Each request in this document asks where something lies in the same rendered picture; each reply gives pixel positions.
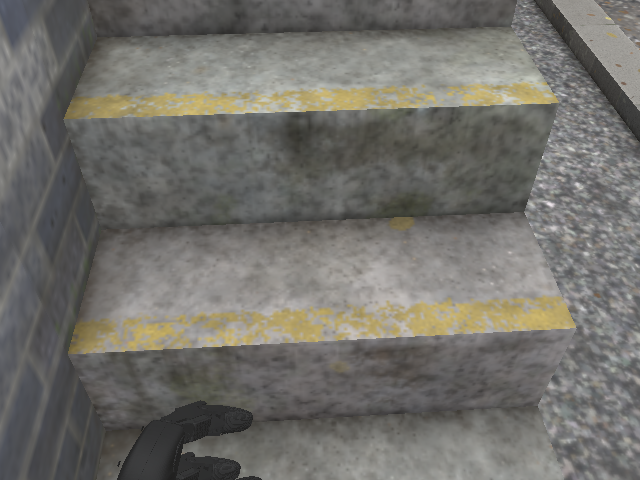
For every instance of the robot left hand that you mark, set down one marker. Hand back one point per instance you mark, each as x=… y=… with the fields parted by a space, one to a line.
x=156 y=454

